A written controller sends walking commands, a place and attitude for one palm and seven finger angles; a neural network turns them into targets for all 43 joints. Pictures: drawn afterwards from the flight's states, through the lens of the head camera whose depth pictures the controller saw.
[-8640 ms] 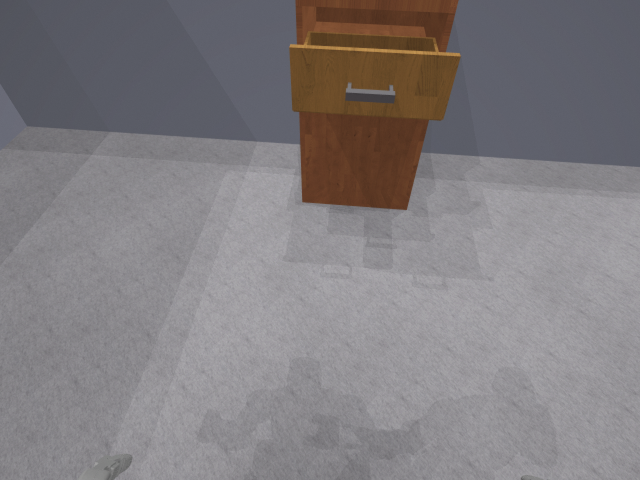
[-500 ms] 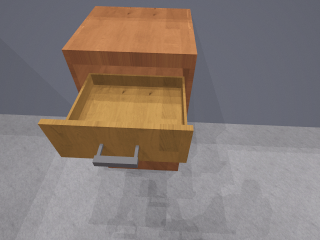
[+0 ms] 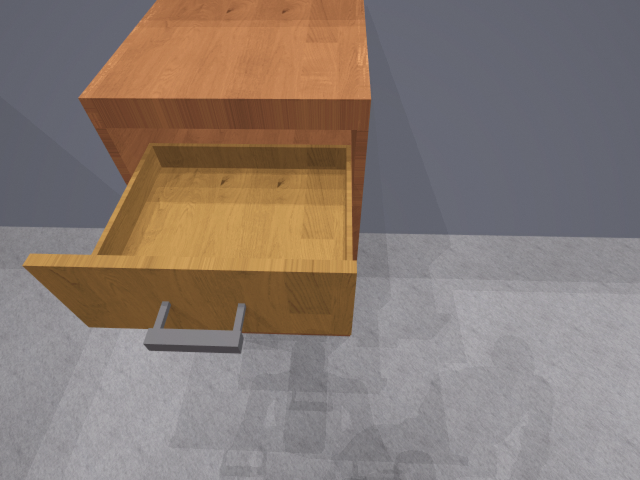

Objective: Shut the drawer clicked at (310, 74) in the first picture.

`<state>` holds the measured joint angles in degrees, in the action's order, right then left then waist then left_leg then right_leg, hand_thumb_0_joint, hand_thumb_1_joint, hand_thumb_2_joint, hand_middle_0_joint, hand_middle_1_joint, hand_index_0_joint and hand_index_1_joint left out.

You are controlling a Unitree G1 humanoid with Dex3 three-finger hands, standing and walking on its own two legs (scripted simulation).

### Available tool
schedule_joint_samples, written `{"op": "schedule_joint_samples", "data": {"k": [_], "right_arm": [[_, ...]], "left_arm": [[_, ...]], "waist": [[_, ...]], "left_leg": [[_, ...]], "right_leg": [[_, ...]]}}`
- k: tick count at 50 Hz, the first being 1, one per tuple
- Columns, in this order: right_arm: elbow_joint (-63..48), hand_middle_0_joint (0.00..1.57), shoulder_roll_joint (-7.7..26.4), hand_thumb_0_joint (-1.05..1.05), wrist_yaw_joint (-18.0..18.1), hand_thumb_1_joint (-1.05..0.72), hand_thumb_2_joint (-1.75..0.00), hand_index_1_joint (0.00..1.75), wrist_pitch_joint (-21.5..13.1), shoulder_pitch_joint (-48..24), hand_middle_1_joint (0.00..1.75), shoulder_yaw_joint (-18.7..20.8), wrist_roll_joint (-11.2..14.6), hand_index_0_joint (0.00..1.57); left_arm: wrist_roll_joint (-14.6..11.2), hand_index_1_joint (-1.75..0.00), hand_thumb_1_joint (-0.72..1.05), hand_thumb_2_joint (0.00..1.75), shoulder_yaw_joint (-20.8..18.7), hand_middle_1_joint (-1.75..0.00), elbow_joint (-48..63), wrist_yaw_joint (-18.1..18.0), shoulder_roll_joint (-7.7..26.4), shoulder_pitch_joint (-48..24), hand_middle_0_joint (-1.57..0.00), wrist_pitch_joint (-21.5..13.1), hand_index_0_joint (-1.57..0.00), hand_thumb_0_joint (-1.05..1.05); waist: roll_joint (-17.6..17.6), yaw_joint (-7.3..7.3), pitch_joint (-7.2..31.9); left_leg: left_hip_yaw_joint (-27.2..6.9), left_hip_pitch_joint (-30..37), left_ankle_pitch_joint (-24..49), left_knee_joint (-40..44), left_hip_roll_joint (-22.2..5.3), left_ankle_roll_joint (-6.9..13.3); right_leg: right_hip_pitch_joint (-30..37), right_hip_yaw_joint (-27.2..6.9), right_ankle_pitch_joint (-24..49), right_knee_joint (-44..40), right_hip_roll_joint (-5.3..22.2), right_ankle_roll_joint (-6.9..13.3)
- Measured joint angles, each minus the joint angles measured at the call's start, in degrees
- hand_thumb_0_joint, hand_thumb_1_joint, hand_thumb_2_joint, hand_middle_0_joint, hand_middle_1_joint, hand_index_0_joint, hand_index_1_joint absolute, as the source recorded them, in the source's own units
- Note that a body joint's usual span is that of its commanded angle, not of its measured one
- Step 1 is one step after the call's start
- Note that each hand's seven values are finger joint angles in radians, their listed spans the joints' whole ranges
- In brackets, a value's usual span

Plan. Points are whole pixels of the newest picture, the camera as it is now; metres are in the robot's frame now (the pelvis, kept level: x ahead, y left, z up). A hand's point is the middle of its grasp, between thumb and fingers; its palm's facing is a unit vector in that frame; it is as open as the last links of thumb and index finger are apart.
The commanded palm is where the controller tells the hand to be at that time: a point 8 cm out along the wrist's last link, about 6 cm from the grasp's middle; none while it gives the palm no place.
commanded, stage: come to a stop and stand still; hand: left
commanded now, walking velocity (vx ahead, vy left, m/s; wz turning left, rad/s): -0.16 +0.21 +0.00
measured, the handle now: (198, 325) +0.32 +0.20 -0.03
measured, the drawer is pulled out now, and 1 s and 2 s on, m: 0.30 0.30 0.28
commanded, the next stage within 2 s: look again from close up in 0.98 s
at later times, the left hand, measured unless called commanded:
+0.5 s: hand out of the picture +0.04 +0.20 -0.16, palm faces +0.00 -0.96 -0.28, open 7.3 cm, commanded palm none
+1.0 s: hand out of the picture -0.04 +0.22 -0.16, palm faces +0.00 -0.98 -0.22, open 7.3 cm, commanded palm none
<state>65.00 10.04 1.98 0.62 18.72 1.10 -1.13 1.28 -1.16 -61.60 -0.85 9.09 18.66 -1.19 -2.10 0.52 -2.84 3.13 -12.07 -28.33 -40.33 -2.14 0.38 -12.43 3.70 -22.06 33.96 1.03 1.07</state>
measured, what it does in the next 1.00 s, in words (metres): steps on the spot: left foot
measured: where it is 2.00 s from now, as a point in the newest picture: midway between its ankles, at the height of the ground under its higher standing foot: outside the picture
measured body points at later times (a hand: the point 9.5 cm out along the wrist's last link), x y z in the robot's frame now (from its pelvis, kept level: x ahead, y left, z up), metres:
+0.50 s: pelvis +0.00 +0.00 +0.00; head +0.03 -0.01 +0.45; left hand +0.04 +0.25 -0.14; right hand +0.09 -0.23 -0.15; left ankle +0.02 +0.11 -0.73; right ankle -0.04 -0.11 -0.73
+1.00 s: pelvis -0.03 +0.03 +0.01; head -0.01 +0.03 +0.46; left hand -0.03 +0.27 -0.14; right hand -0.04 -0.20 -0.15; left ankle +0.02 +0.11 -0.73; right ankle -0.04 -0.11 -0.73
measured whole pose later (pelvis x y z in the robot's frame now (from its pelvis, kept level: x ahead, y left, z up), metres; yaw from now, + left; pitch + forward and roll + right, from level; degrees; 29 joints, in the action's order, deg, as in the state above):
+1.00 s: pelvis -0.03 +0.03 +0.01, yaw +0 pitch +0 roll +0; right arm 60.3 10.2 0.0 1.0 19.2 0.0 -1.0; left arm 1.1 0.5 -58.1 -1.5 10.7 20.0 0.8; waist 0.0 0.3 -1.3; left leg 3.7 -16.8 -10.0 -26.4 2.3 3.6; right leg -12.1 -0.1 -16.6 28.5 1.9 -0.6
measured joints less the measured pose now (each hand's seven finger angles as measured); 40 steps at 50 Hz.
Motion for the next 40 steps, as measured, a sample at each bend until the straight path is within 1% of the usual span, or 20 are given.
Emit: {"op": "schedule_joint_samples", "data": {"k": [2,3,4,5,6,7,9,11,14,17,20,22,24,26,29,30,32,34,40], "right_arm": [[0.1,0.2,0.2,0.0,0.1,-0.91,-0.89,0.3,0.3,-1.5,0.3,0.1,0.3,0.2],[0.0,0.2,0.4,0.0,0.2,-0.91,-0.89,0.3,0.3,-2.5,0.3,0.2,0.5,0.2],[-0.4,0.2,0.6,0.01,0.3,-0.91,-0.89,0.3,0.2,-3.7,0.3,0.3,0.7,0.2],[-0.8,0.2,0.7,0.01,0.3,-0.91,-0.89,0.3,0.0,-4.8,0.3,0.3,0.9,0.2],[-1.4,0.2,0.9,0.01,0.3,-0.91,-0.9,0.3,-0.4,-5.8,0.3,0.4,1.0,0.2],[-2.0,0.2,0.9,0.0,0.3,-0.91,-0.9,0.3,-0.9,-6.7,0.3,0.4,0.9,0.2],[-2.9,0.2,0.5,0.0,0.3,-0.91,-0.9,0.3,-1.3,-8.0,0.3,0.6,0.8,0.2],[-3.8,0.2,0.0,0.0,0.2,-0.91,-0.9,0.3,-1.2,-8.8,0.3,0.5,0.7,0.2],[-4.9,0.2,-0.3,0.0,0.1,-0.91,-0.9,0.3,-0.4,-10.7,0.3,0.5,0.7,0.2],[-5.9,0.2,-0.6,0.0,-0.2,-0.91,-0.89,0.3,0.2,-12.1,0.3,0.6,0.6,0.2],[-6.3,0.2,-0.6,0.0,-0.6,-0.91,-0.89,0.3,0.3,-12.7,0.3,0.7,0.6,0.2],[-7.5,0.2,-0.2,0.0,-1.2,-0.91,-0.89,0.3,0.2,-12.1,0.3,0.6,0.5,0.2],[-9.2,0.2,0.2,0.0,-1.7,-0.91,-0.89,0.3,0.0,-10.9,0.3,0.5,0.4,0.2],[-9.9,0.2,0.4,0.0,-1.8,-0.91,-0.89,0.3,-0.3,-9.9,0.3,0.4,0.3,0.2],[-10.5,0.2,0.8,0.0,-1.7,-0.91,-0.89,0.3,-0.8,-7.6,0.3,0.0,0.1,0.2],[-10.4,0.2,1.1,0.0,-1.5,-0.91,-0.89,0.3,-0.8,-6.9,0.3,-0.2,0.1,0.2],[-10.0,0.2,1.4,0.0,-1.4,-0.91,-0.9,0.3,-0.4,-5.9,0.3,-0.5,0.1,0.2],[-9.7,0.2,1.4,0.0,-1.5,-0.91,-0.9,0.3,0.0,-5.2,0.3,-0.8,0.1,0.2],[-9.0,0.2,0.8,0.0,-2.0,-0.92,-0.89,0.3,0.3,-2.7,0.3,-1.2,-0.2,0.2]], "left_arm": [[0.1,-0.3,0.91,0.9,0.1,-0.3,-0.1,-0.7,-0.7,0.0,-0.2,-0.7,-0.2,0.0],[0.2,-0.3,0.91,0.9,0.3,-0.3,-0.3,-1.0,-1.2,-0.1,-0.2,-0.7,-0.2,0.0],[0.2,-0.3,0.91,0.9,0.6,-0.3,-0.5,-1.2,-1.6,0.0,-0.2,-0.6,-0.2,0.0],[0.1,-0.3,0.91,0.9,0.8,-0.3,-0.7,-1.3,-2.0,0.0,-0.2,-0.4,-0.2,0.0],[-0.1,-0.3,0.91,0.9,1.1,-0.3,-0.8,-1.4,-2.4,0.0,-0.2,-0.1,-0.2,0.0],[-0.4,-0.3,0.91,0.9,1.2,-0.3,-0.9,-1.4,-2.6,0.0,-0.2,0.4,-0.2,0.0],[-0.6,-0.3,0.91,0.9,1.3,-0.3,-1.2,-1.6,-2.7,-0.8,-0.2,1.4,-0.2,0.0],[-0.4,-0.3,0.91,0.9,1.3,-0.3,-0.6,-1.8,-2.5,-1.7,-0.2,2.0,-0.2,0.0],[0.2,-0.3,0.92,0.9,1.1,-0.3,0.4,-2.4,-2.1,-3.7,-0.2,1.9,-0.21,0.01],[0.0,-0.3,0.93,0.9,0.8,-0.3,1.7,-2.5,-0.7,-4.5,-0.2,1.2,-0.21,0.02],[0.0,-0.3,0.93,0.9,0.6,-0.3,2.7,-2.5,0.7,-5.2,-0.2,1.1,-0.2,0.01],[0.2,-0.3,0.92,0.9,0.4,-0.3,3.8,-2.8,1.1,-4.7,-0.2,0.3,-0.2,0.01],[0.3,-0.3,0.92,0.9,0.4,-0.3,5.3,-2.8,1.6,-3.6,-0.2,-0.5,-0.2,0.01],[0.3,-0.3,0.92,0.9,0.5,-0.3,6.2,-2.6,2.0,-2.8,-0.2,-0.6,-0.2,0.01],[-0.1,-0.3,0.91,0.9,0.9,-0.3,7.0,-2.3,2.4,-2.9,-0.2,0.5,-0.2,0.01],[-0.1,-0.3,0.91,0.9,1.1,-0.3,7.2,-2.2,2.4,-3.1,-0.2,1.0,-0.2,0.01],[-0.1,-0.3,0.91,0.9,1.4,-0.3,7.6,-1.9,2.0,-3.7,-0.2,1.5,-0.2,0.0],[0.0,-0.3,0.91,0.9,1.6,-0.3,8.0,-1.6,1.8,-3.8,-0.2,1.6,-0.2,0.0],[0.0,-0.3,0.91,0.9,1.9,-0.3,7.6,-0.7,1.8,-2.7,-0.2,2.2,-0.2,0.0]], "waist": [[0.2,-0.83,-1.0],[0.4,-1.16,-1.6],[0.5,-1.35,-2.1],[0.7,-1.4,-2.6],[0.8,-1.33,-3.0],[0.9,-1.3,-3.4],[2.1,-1.5,-3.6],[2.6,-1.79,-3.0],[1.7,-1.98,-2.9],[1.3,-1.73,-2.9],[1.4,-1.58,-2.7],[0.7,-1.37,-1.8],[0.5,-1.2,-0.9],[1.2,-0.76,-0.2],[2.1,-0.3,1.0],[2.0,-0.34,1.4],[1.2,-0.44,1.8],[0.9,-0.44,1.8],[1.2,0.29,1.5]], "left_leg": [[-0.2,-3.2,-2.9,-5.2,0.2,-0.3],[0.0,-4.2,-2.8,-5.2,0.4,-0.5],[0.2,-4.6,-1.3,-3.1,0.5,-0.7],[0.6,-4.5,2.3,0.5,0.7,-0.8],[0.9,-3.8,8.2,4.9,0.8,-0.9],[1.3,-3.1,13.3,7.2,0.9,-0.2],[2.2,-2.2,12.5,7.3,1.7,0.7],[2.6,-1.8,10.8,7.8,2.2,0.8],[2.3,-2.1,11.1,8.3,1.9,0.5],[2.0,-2.7,12.3,8.7,1.9,0.1],[2.0,-2.3,12.6,10.0,2.2,0.3],[1.4,-4.2,12.7,7.7,1.5,0.4],[0.6,-5.1,10.1,5.9,1.2,0.6],[0.8,-4.4,11.4,6.0,1.6,0.7],[1.1,-3.5,11.5,5.8,2.6,1.7],[1.2,-3.4,11.5,5.6,2.8,2.1],[0.9,-3.5,11.8,5.6,2.7,2.6],[0.9,-3.6,12.8,6.5,2.8,2.6],[1.2,-4.6,16.3,10.7,3.6,3.2]], "right_leg": [[1.1,0.3,0.3,-1.1,-0.3,0.4],[1.7,0.2,0.5,-1.8,-0.4,0.4],[2.2,0.0,0.7,-2.3,-0.4,0.4],[2.5,-0.2,0.7,-2.4,-0.3,0.2],[2.6,-0.4,0.3,-1.8,-0.3,0.0],[2.4,-0.6,-0.3,-0.4,-0.3,-0.2],[2.1,-1.4,-1.4,1.7,0.6,-0.7],[2.5,-1.6,-2.1,1.0,1.2,-1.0],[2.7,-1.2,-1.0,-0.6,0.8,-0.6],[2.3,-1.0,-0.2,-1.2,0.8,-0.4],[2.0,-0.9,0.0,-1.1,1.1,-0.4],[1.7,-0.6,0.7,-1.8,0.3,-0.6],[1.3,-0.8,0.8,-1.3,-0.2,-0.6],[1.5,-1.1,0.2,0.1,0.1,-0.8],[2.0,-1.5,-0.2,1.4,1.2,-1.2],[2.4,-1.7,-0.5,0.9,1.2,-1.1],[2.8,-1.6,0.4,-0.1,1.1,-1.7],[2.8,-1.5,1.7,-1.2,1.1,-2.0],[0.8,-2.5,2.5,-3.0,1.2,-1.3]]}}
